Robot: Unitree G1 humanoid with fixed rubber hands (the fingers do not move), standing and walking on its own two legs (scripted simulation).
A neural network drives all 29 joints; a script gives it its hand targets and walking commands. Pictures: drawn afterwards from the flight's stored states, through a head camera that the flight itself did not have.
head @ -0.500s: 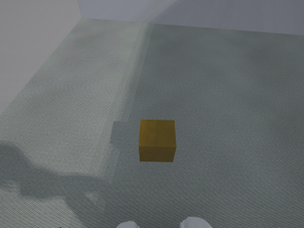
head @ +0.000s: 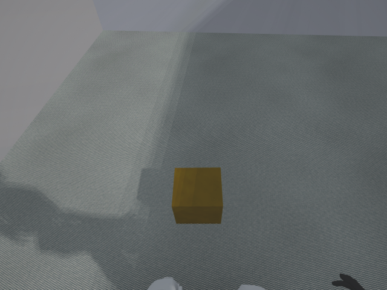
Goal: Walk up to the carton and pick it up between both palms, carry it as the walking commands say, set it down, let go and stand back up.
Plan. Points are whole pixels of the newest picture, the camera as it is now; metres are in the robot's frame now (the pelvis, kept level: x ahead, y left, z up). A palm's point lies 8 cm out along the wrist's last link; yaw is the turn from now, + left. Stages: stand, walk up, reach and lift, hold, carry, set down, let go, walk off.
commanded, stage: walk up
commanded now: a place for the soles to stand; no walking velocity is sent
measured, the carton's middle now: (198, 196) +0.63 +0.05 -0.64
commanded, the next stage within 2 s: none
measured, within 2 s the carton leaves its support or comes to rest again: neither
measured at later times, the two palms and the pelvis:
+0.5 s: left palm out of the picture +0.10 +0.31 -0.11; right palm out of the picture +0.12 -0.29 -0.10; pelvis +0.01 +0.01 +0.00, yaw +0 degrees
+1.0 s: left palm out of the picture +0.12 +0.35 -0.12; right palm out of the picture +0.09 -0.28 -0.09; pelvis +0.06 +0.04 +0.00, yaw +1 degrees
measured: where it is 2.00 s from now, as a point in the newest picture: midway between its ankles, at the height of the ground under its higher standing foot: outside the picture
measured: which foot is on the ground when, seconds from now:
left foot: up 0.00-0.00, down 0.02-1.00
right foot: down 0.00-0.88, up 0.90-1.00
